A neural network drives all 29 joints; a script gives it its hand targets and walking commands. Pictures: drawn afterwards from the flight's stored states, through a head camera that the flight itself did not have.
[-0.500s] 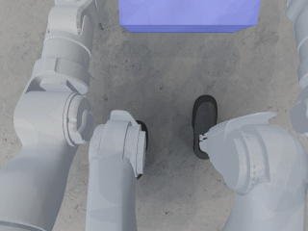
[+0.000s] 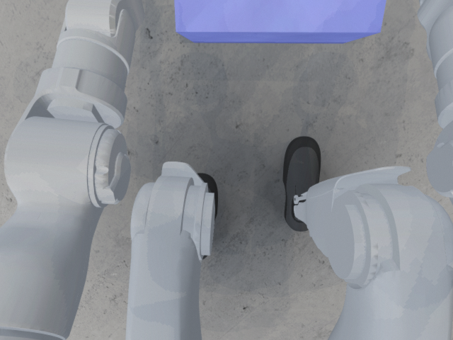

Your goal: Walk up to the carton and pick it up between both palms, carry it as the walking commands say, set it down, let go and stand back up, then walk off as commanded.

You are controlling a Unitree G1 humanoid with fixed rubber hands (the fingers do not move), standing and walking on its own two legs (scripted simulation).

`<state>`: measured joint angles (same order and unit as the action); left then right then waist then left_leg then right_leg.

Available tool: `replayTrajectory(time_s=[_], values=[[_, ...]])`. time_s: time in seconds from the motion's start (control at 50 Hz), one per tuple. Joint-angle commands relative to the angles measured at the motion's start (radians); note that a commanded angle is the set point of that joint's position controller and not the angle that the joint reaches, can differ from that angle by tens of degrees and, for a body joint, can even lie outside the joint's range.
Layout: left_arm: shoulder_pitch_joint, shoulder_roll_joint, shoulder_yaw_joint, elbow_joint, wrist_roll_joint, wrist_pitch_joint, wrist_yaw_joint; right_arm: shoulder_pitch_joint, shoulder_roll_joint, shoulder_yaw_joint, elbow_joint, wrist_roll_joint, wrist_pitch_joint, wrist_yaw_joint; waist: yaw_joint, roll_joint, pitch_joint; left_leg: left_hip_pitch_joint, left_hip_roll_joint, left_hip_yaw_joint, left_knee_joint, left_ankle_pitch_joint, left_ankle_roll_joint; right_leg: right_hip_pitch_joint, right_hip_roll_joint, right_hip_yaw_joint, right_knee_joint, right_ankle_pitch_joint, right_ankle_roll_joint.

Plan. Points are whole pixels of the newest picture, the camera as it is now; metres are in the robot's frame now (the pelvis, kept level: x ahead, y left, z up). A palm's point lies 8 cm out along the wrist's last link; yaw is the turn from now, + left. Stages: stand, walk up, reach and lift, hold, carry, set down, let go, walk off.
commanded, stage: set down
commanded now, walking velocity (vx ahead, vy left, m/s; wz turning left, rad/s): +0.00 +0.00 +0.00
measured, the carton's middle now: out of the picture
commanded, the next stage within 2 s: let go in 2.00 s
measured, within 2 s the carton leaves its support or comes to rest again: neither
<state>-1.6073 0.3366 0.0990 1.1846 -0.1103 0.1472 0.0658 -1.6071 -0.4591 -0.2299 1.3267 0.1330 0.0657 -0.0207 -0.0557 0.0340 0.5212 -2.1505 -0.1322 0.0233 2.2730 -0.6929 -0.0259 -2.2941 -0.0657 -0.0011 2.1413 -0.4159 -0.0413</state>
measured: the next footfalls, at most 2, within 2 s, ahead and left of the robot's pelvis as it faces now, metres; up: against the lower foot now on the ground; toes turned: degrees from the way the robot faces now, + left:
none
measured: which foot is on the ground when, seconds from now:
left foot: down 0.00-1.00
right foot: down 0.00-1.00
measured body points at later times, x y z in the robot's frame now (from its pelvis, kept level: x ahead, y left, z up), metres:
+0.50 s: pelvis +0.01 -0.01 +0.00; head +0.40 -0.03 +0.20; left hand +0.58 +0.13 -0.22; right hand +0.54 -0.30 -0.22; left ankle +0.09 +0.10 -0.33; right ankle +0.15 -0.12 -0.33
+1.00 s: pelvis -0.01 +0.00 +0.06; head +0.37 -0.05 +0.29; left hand +0.61 +0.13 -0.08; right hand +0.55 -0.31 -0.09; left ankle +0.09 +0.10 -0.33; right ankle +0.15 -0.12 -0.33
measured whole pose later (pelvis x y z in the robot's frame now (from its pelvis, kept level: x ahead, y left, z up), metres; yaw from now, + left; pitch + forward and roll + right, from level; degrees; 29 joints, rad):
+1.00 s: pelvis -0.01 +0.00 +0.06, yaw -1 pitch +34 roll +2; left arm -1.55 0.43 0.12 0.89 -0.17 0.29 0.11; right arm -1.52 -0.57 -0.22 0.95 0.20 0.24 -0.01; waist -0.05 0.04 0.47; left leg -2.01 -0.04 0.05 2.05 -0.65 0.02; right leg -2.14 -0.04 0.00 1.93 -0.39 -0.04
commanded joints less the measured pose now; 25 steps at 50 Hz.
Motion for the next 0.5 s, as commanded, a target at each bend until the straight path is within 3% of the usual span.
replayTrajectory(time_s=[0.0, 0.02, 0.04, 0.06, 0.08, 0.1, 0.12, 0.14, 0.16, 0.18, 0.2, 0.24, 0.26, 0.28, 0.3, 0.32, 0.34, 0.36, 0.38, 0.4, 0.42, 0.44, 0.46, 0.48], values=[[-0.298, 0.074, -0.003, -0.113, -0.016, -0.055, 0.003, -0.275, -0.139, -0.008, -0.067, -0.018, -0.044, 0.002, -0.070, -0.011, -0.967, 0.141, 0.082, -0.071, -0.241, 0.235, 0.000, 0.717, 0.033, 0.075, -0.016, 0.273, 0.023], [-0.313, 0.110, 0.022, -0.107, -0.001, -0.052, 0.000, -0.273, -0.134, -0.012, -0.080, 0.014, -0.038, -0.001, -0.043, 0.028, -0.971, 0.153, 0.076, -0.033, -0.223, 0.214, -0.002, 0.693, 0.047, 0.080, -0.041, 0.255, 0.015], [-0.360, 0.071, -0.015, -0.134, -0.030, -0.044, -0.007, -0.324, -0.140, -0.019, -0.089, -0.023, -0.041, 0.000, -0.094, -0.017, -0.980, 0.110, 0.079, -0.075, -0.229, 0.227, 0.004, 0.737, 0.039, 0.072, -0.017, 0.261, 0.012], [-0.369, 0.131, 0.003, -0.163, -0.014, -0.049, 0.008, -0.316, -0.199, -0.045, -0.122, -0.028, -0.050, -0.012, -0.078, 0.023, -1.006, 0.128, 0.083, -0.069, -0.228, 0.226, -0.012, 0.730, 0.033, 0.071, -0.003, 0.284, 0.026], [-0.340, 0.108, 0.014, -0.103, -0.024, -0.050, 0.007, -0.351, -0.191, -0.044, -0.139, -0.014, -0.059, -0.019, -0.030, 0.067, -0.960, 0.093, 0.080, -0.036, -0.210, 0.222, -0.009, 0.711, 0.032, 0.086, -0.023, 0.265, 0.015], [-0.329, 0.143, 0.012, -0.102, -0.029, -0.051, 0.010, -0.290, -0.185, -0.025, -0.114, -0.011, -0.058, -0.021, -0.077, -0.014, -1.047, 0.141, 0.094, -0.052, -0.226, 0.249, -0.015, 0.801, 0.032, 0.077, -0.034, 0.314, 0.019], [-0.277, 0.120, 0.003, -0.061, -0.009, -0.049, 0.004, -0.280, -0.163, -0.047, -0.072, -0.013, -0.050, -0.012, -0.037, 0.062, -0.979, 0.119, 0.081, -0.057, -0.226, 0.304, -0.015, 0.757, 0.033, 0.088, -0.026, 0.348, 0.026], [-0.252, 0.133, 0.009, -0.061, -0.032, -0.058, 0.008, -0.235, -0.174, -0.077, -0.047, -0.028, -0.061, -0.013, -0.088, -0.001, -1.039, 0.095, 0.085, -0.072, -0.212, 0.319, -0.014, 0.751, 0.030, 0.082, 0.008, 0.377, 0.021], [-0.251, 0.133, 0.028, -0.165, -0.012, -0.074, 0.009, -0.224, -0.161, -0.043, -0.102, 0.004, -0.075, -0.012, -0.010, 0.046, -1.058, 0.106, 0.078, -0.051, -0.211, 0.344, -0.017, 0.758, 0.041, 0.097, -0.003, 0.407, 0.020], [-0.311, 0.155, -0.006, -0.169, -0.057, -0.089, 0.013, -0.299, -0.164, 0.005, -0.190, 0.028, -0.079, -0.018, -0.036, 0.022, -1.140, 0.211, 0.086, -0.059, -0.146, 0.402, -0.012, 0.766, 0.047, 0.108, -0.002, 0.422, 0.025], [-0.286, 0.176, 0.038, -0.124, -0.018, -0.073, 0.012, -0.238, -0.166, 0.015, -0.093, 0.028, -0.072, -0.023, -0.018, -0.004, -1.106, 0.088, 0.085, -0.033, -0.174, 0.326, -0.025, 0.860, 0.040, 0.116, -0.027, 0.420, 0.012], [-0.190, 0.116, 0.011, -0.124, -0.033, -0.071, -0.007, -0.163, -0.142, -0.022, -0.072, 0.012, -0.069, -0.016, -0.046, 0.007, -1.015, -0.042, 0.090, -0.032, -0.185, 0.302, -0.007, 0.836, 0.046, 0.124, -0.014, 0.454, -0.001], [-0.247, 0.182, 0.017, -0.190, -0.039, -0.073, 0.012, -0.192, -0.247, -0.019, -0.117, 0.023, -0.076, -0.022, -0.047, -0.001, -1.187, 0.124, 0.097, -0.067, -0.203, 0.377, -0.018, 0.902, 0.019, 0.122, 0.015, 0.492, 0.013], [-0.237, 0.193, 0.019, -0.206, -0.043, -0.081, 0.020, -0.237, -0.230, -0.040, -0.190, 0.031, -0.088, -0.034, -0.036, -0.006, -1.197, 0.080, 0.092, -0.063, -0.170, 0.384, -0.015, 0.871, 0.028, 0.110, 0.018, 0.506, 0.007], [-0.237, 0.199, -0.020, -0.179, -0.044, -0.081, 0.022, -0.208, -0.238, -0.013, -0.098, 0.058, -0.078, -0.023, -0.008, 0.059, -1.194, 0.172, 0.098, -0.053, -0.205, 0.392, -0.011, 0.838, 0.026, 0.105, 0.007, 0.453, 0.012], [-0.250, 0.209, -0.007, -0.170, -0.043, -0.084, 0.016, -0.230, -0.180, 0.014, -0.156, 0.071, -0.071, -0.015, 0.014, 0.044, -1.136, 0.158, 0.091, -0.043, -0.194, 0.352, 0.009, 0.787, 0.035, 0.093, -0.017, 0.401, 0.020], [-0.234, 0.195, -0.002, -0.221, -0.047, -0.083, 0.018, -0.163, -0.194, 0.014, -0.123, 0.074, -0.073, -0.001, -0.023, 0.007, -1.118, 0.156, 0.098, -0.070, -0.213, 0.353, 0.008, 0.746, 0.023, 0.084, 0.006, 0.390, 0.014], [-0.246, 0.153, -0.038, -0.265, -0.076, -0.076, 0.017, -0.162, -0.194, 0.012, -0.151, 0.084, -0.072, 0.004, -0.017, 0.044, -1.185, 0.224, 0.101, -0.059, -0.183, 0.400, -0.002, 0.785, 0.026, 0.094, 0.003, 0.431, 0.014], [-0.222, 0.131, -0.055, -0.181, -0.095, -0.061, 0.001, -0.182, -0.185, 0.010, -0.129, 0.083, -0.062, -0.001, -0.031, 0.054, -1.126, 0.161, 0.095, -0.064, -0.177, 0.360, 0.005, 0.785, 0.032, 0.095, -0.003, 0.418, 0.003], [-0.228, 0.157, -0.036, -0.220, -0.093, -0.062, 0.000, -0.154, -0.209, 0.012, -0.167, 0.080, -0.062, 0.000, -0.068, 0.035, -1.144, 0.155, 0.096, -0.041, -0.175, 0.319, -0.002, 0.825, 0.033, 0.099, -0.028, 0.408, 0.006], [-0.202, 0.142, -0.040, -0.218, -0.095, -0.062, -0.002, -0.150, -0.195, -0.020, -0.161, 0.049, -0.058, -0.001, -0.095, -0.035, -1.117, 0.116, 0.101, -0.075, -0.187, 0.351, 0.009, 0.812, 0.021, 0.088, -0.014, 0.438, 0.019], [-0.247, 0.180, -0.024, -0.236, -0.099, -0.063, 0.008, -0.166, -0.222, -0.002, -0.176, 0.069, -0.067, -0.003, -0.035, -0.003, -1.167, 0.174, 0.087, -0.062, -0.190, 0.357, 0.007, 0.810, 0.027, 0.099, -0.022, 0.412, 0.012], [-0.287, 0.173, -0.033, -0.269, -0.106, -0.055, 0.013, -0.164, -0.249, -0.002, -0.141, 0.070, -0.053, -0.009, -0.038, 0.015, -1.235, 0.218, 0.097, -0.042, -0.186, 0.359, -0.006, 0.905, 0.019, 0.120, -0.030, 0.433, -0.003], [-0.202, 0.210, -0.002, -0.262, -0.087, -0.056, 0.010, -0.191, -0.206, 0.012, -0.200, 0.122, -0.060, -0.004, -0.015, 0.011, -1.187, 0.121, 0.088, -0.042, -0.198, 0.338, 0.004, 0.882, 0.033, 0.096, -0.014, 0.417, -0.002]])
